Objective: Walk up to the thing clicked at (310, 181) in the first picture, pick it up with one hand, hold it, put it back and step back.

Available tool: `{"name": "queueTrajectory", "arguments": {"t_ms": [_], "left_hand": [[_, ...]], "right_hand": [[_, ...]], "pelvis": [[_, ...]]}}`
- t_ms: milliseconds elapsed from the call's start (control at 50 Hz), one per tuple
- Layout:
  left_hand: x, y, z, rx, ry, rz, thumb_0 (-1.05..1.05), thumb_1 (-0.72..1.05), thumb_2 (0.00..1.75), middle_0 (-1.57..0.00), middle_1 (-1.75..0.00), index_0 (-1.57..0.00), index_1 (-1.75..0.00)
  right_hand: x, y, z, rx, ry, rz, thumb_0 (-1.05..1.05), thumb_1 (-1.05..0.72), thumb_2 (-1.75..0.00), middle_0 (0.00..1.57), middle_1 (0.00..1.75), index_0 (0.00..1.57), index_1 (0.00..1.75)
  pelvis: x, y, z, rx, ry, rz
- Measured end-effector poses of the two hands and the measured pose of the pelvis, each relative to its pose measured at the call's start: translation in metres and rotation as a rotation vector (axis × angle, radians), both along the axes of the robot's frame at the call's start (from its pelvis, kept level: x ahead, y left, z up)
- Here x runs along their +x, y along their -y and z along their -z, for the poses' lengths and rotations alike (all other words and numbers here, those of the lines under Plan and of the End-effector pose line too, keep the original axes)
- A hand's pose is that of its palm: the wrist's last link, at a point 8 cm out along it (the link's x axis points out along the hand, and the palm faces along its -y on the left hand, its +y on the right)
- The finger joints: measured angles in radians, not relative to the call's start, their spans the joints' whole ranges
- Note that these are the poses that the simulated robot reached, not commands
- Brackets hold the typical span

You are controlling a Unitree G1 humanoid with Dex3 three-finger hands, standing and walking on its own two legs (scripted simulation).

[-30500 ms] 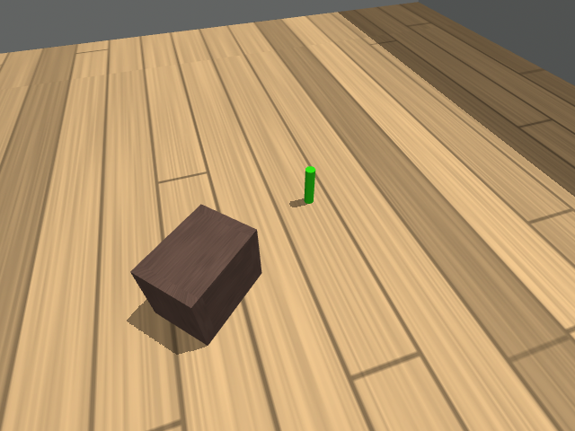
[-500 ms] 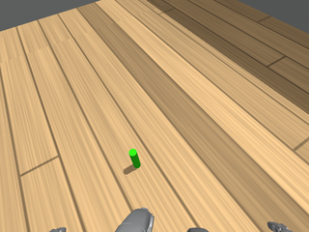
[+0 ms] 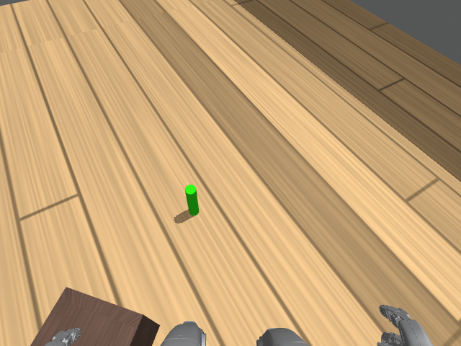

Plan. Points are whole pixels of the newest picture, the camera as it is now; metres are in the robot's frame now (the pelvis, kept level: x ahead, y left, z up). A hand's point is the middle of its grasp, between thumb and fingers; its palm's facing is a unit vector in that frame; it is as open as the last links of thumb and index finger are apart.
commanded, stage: step back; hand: left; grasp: from the side
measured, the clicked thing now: (192, 201) +0.71 +0.18 -0.66
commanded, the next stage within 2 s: stand in 1.94 s
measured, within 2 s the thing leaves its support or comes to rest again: neither
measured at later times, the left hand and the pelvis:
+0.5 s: hand out of the picture -0.06 +0.26 -0.15, palm faces +0.05 -0.91 -0.41, open 7.4 cm; pelvis -0.17 -0.02 -0.01, yaw +4 degrees
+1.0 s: hand out of the picture -0.28 +0.22 -0.13, palm faces +0.04 -0.90 -0.44, open 7.4 cm; pelvis -0.33 -0.06 +0.00, yaw +3 degrees
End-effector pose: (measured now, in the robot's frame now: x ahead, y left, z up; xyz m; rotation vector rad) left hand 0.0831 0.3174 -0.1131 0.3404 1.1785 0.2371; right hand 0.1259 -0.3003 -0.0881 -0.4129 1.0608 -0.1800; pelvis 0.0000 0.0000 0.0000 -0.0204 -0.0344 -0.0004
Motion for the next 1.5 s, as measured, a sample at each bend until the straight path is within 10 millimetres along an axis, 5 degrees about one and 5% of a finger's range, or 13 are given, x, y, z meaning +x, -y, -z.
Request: {"name": "queueTrajectory", "arguments": {"t_ms": [100,220,340,480,660,800,920,1100,1220,1380,1500], "left_hand": [[-0.047,0.018,0.003,0.025,-0.032,0.014,0.01,0.91,0.90,-0.21,-0.30,-0.20,-0.30],[-0.103,0.035,-0.017,0.031,-0.050,-0.007,0.01,0.90,0.90,-0.21,-0.30,-0.21,-0.30],[-0.122,0.029,-0.025,0.061,0.019,-0.007,0.01,0.90,0.90,-0.21,-0.30,-0.21,-0.30],[-0.147,0.015,-0.007,0.036,0.091,-0.014,0.01,0.90,0.90,-0.21,-0.30,-0.21,-0.30],[-0.218,0.030,-0.006,0.003,0.032,-0.009,0.00,0.90,0.90,-0.21,-0.30,-0.20,-0.30],[-0.296,0.053,-0.001,0.032,-0.043,0.007,0.00,0.91,0.90,-0.21,-0.30,-0.20,-0.30],[-0.356,0.062,-0.019,0.052,-0.065,-0.029,0.01,0.90,0.90,-0.21,-0.30,-0.21,-0.30],[-0.393,0.042,-0.017,0.062,0.018,-0.078,0.01,0.90,0.90,-0.21,-0.30,-0.21,-0.30],[-0.406,0.049,-0.014,0.017,-0.014,-0.085,0.01,0.90,0.90,-0.21,-0.30,-0.20,-0.30],[-0.411,0.071,-0.012,-0.005,0.007,-0.092,0.01,0.90,0.90,-0.21,-0.30,-0.21,-0.30],[-0.403,0.065,-0.007,-0.030,0.007,-0.099,0.01,0.90,0.90,-0.21,-0.30,-0.21,-0.30]], "right_hand": [[-0.031,0.025,0.018,0.020,0.026,0.019,0.00,-0.90,-0.90,0.21,0.30,0.21,0.30],[-0.088,0.038,0.022,0.041,-0.045,0.066,0.00,-0.91,-0.90,0.21,0.30,0.21,0.30],[-0.148,0.038,0.028,0.022,-0.138,0.045,0.00,-0.91,-0.90,0.20,0.30,0.21,0.30],[-0.203,0.021,0.029,0.009,-0.171,0.009,0.00,-0.91,-0.90,0.20,0.30,0.21,0.30],[-0.238,0.028,0.007,0.003,-0.062,0.001,0.00,-0.90,-0.90,0.21,0.30,0.21,0.30],[-0.269,0.060,0.023,0.022,0.011,0.019,0.00,-0.90,-0.90,0.21,0.30,0.21,0.30],[-0.324,0.069,0.023,0.041,-0.054,0.039,0.00,-0.91,-0.90,0.21,0.30,0.21,0.30],[-0.398,0.059,0.034,0.035,-0.193,0.009,0.00,-0.91,-0.90,0.20,0.30,0.21,0.30],[-0.413,0.049,0.025,0.074,-0.153,0.011,0.00,-0.91,-0.90,0.21,0.30,0.21,0.30],[-0.392,0.057,0.026,0.079,-0.121,0.001,0.00,-0.90,-0.90,0.21,0.30,0.21,0.30],[-0.381,0.055,0.021,0.040,-0.123,-0.015,0.00,-0.91,-0.90,0.20,0.30,0.21,0.30]], "pelvis": [[-0.039,0.016,0.012,-0.007,0.010,0.019],[-0.073,0.025,0.000,0.043,0.009,0.008],[-0.111,0.024,-0.001,0.045,-0.002,-0.034],[-0.166,0.016,0.009,0.057,0.017,-0.067],[-0.226,0.028,-0.001,0.009,0.002,-0.022],[-0.283,0.050,0.011,-0.018,0.013,0.002],[-0.314,0.057,-0.002,0.050,0.003,-0.007],[-0.348,0.052,0.004,0.065,0.017,-0.082],[-0.355,0.056,-0.004,0.046,0.014,-0.075],[-0.356,0.064,-0.005,0.017,0.016,-0.083],[-0.351,0.051,-0.004,0.025,0.005,-0.101]]}}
